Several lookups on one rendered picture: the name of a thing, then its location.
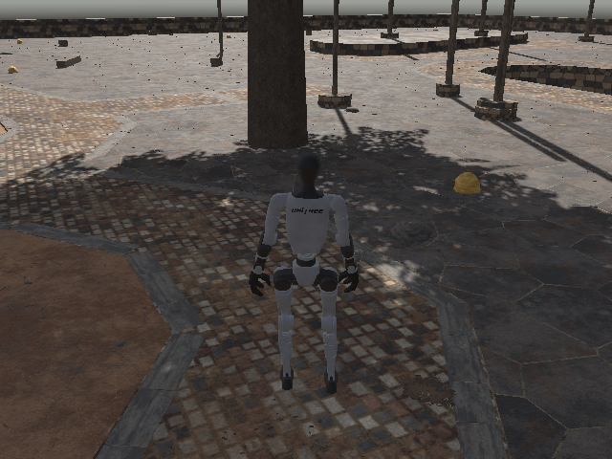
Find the robot right hand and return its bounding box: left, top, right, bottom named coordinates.
left=339, top=270, right=359, bottom=293

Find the robot left hand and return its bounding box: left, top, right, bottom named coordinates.
left=249, top=271, right=271, bottom=296

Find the left robot forearm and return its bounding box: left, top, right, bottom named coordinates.
left=251, top=231, right=272, bottom=274

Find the robot left upper arm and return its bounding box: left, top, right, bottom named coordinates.
left=262, top=193, right=288, bottom=246

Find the humanoid robot head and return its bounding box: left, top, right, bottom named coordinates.
left=292, top=152, right=324, bottom=199

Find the robot right shin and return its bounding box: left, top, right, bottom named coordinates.
left=323, top=317, right=338, bottom=381

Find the robot right upper arm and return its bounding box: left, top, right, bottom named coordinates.
left=328, top=194, right=350, bottom=247

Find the right robot forearm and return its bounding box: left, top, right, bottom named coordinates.
left=340, top=232, right=358, bottom=273

